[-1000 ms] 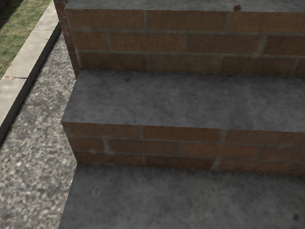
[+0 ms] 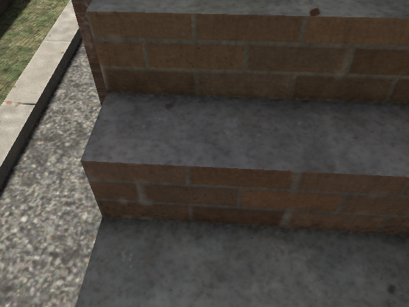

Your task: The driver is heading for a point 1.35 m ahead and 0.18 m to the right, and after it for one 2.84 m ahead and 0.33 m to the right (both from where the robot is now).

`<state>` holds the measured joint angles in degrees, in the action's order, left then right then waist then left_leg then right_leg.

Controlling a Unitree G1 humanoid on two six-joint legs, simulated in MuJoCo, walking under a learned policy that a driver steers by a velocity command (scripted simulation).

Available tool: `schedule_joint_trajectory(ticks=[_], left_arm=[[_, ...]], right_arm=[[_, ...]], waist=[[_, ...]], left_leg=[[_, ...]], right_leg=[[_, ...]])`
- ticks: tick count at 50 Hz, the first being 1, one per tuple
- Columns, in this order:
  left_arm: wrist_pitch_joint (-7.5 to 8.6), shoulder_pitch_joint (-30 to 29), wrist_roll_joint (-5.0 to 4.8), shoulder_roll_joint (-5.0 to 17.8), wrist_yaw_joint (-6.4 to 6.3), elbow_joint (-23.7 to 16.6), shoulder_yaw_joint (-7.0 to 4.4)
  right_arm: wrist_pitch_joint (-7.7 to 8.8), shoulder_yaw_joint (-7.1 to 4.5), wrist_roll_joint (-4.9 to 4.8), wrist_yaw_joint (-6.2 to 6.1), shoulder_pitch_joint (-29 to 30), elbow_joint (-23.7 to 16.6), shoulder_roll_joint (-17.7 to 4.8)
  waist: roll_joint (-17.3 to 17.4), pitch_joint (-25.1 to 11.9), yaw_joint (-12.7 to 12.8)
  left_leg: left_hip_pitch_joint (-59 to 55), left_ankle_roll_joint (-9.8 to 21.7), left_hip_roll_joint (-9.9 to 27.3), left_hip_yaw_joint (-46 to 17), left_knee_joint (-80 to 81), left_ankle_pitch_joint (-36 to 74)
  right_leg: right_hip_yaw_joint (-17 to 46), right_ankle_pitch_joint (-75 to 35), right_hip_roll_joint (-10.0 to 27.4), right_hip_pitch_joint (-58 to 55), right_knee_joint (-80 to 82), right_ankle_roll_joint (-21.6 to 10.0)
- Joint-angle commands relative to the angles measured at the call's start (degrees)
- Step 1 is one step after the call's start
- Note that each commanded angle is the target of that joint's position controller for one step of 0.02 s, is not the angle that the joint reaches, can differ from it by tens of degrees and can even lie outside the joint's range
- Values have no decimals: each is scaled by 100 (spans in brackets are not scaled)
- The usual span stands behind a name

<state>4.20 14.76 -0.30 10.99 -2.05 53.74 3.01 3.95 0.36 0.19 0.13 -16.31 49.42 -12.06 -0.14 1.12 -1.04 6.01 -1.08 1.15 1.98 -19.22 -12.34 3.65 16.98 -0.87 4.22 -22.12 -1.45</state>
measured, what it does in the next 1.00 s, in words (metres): stands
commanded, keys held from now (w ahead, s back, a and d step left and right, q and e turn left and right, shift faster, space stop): w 0.42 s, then no key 0.58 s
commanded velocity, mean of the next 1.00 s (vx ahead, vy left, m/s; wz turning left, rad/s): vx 0.32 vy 0.00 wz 0.00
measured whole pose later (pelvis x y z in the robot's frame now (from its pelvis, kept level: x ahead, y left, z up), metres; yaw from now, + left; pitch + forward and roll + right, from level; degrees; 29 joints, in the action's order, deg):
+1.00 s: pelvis -0.04 +0.00 +0.00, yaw +0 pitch -2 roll +1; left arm 2.6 21.6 -0.3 8.5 -2.8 56.9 2.9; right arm 1.2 0.2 -0.1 -0.1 -20.2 53.7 -12.3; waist 0.5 2.9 -1.8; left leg 9.0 -1.5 1.9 1.3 -19.3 -8.6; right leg 2.7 13.2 -1.3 6.9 -21.9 -1.1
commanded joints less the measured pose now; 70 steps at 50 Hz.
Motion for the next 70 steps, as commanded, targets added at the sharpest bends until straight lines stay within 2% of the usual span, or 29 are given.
schedule_joint_trajectory(ticks=[1,14,16,21,24,27,29,36,39,41,50,53,55,61,66,70], left_arm=[[63,135,-4,532,-21,-250,-104],[54,186,-7,518,-32,-255,-107],[40,198,6,520,-23,-202,-100],[43,197,1,522,-19,-172,-99],[67,303,14,455,-42,-171,-69],[36,429,24,481,-42,-94,-56],[-7,442,24,472,-40,-109,-49],[-54,668,-14,478,-77,-23,-84],[-87,791,-5,348,-103,31,-49],[-88,869,-34,371,-104,93,-73],[-134,1132,-1,173,-84,218,-99],[-145,1269,5,113,-71,271,-114],[-159,1314,14,154,-65,290,-150],[-197,1421,24,52,-48,342,-198],[-227,1474,14,50,-55,407,-246],[-251,1471,7,37,-40,437,-283]], right_arm=[[54,-121,-4,-29,-233,-225,-524],[45,-125,-2,-32,-293,-191,-498],[44,-123,-4,18,-145,-256,-489],[49,-118,-4,20,-185,-240,-489],[36,-86,-39,-54,-391,-132,-478],[-8,-88,-68,-7,-350,-111,-517],[-14,-105,-68,-8,-424,-41,-576],[-85,-97,-69,-25,-487,137,-552],[-128,-99,-60,-14,-553,223,-539],[-163,-99,-33,-18,-555,218,-560],[-259,-110,-27,-39,-751,263,-495],[-278,-119,-44,-37,-834,319,-486],[-291,-130,-54,-44,-843,315,-479],[-293,-123,-31,-34,-875,334,-434],[-307,-116,-42,-77,-951,382,-406],[-317,-100,-29,-50,-885,299,-376]], waist=[[-56,16,-8],[-101,80,-3],[-134,90,-9],[-122,90,-27],[-90,51,-36],[-101,-99,-50],[-76,-71,-59],[-74,64,-45],[-130,137,-36],[-72,198,-32],[-121,519,-96],[-119,551,-98],[-145,563,-89],[-97,610,-75],[-60,627,-93],[-43,662,-92]], left_leg=[[-107,629,465,-351,199,1304],[-29,633,452,-341,219,1151],[-20,642,426,-304,162,1071],[-28,644,434,-299,129,1103],[-184,537,572,-401,249,1964],[-329,469,590,-380,199,2286],[-320,453,607,-370,293,2189],[-184,373,620,-395,287,1632],[-65,370,594,-420,276,1329],[2,393,591,-425,287,1066],[338,406,567,-448,254,275],[390,419,565,-470,230,146],[437,406,545,-460,179,25],[585,406,505,-487,134,-209],[669,415,492,-516,166,-441],[688,410,485,-557,179,-529]], right_leg=[[430,-2038,586,203,234,-505],[445,-1971,603,177,302,-510],[444,-1814,623,237,313,-526],[444,-1891,620,250,294,-537],[431,-2925,683,100,262,-383],[399,-3195,731,57,182,-331],[401,-2946,727,82,218,-347],[431,-2399,756,290,348,-281],[450,-2062,737,361,393,-279],[468,-1688,741,476,458,-288],[456,-657,658,849,551,-298],[442,-477,654,927,537,-328],[425,-338,631,974,536,-323],[402,-162,603,1097,422,-340],[405,31,572,1159,370,-333],[377,37,541,1185,323,-302]])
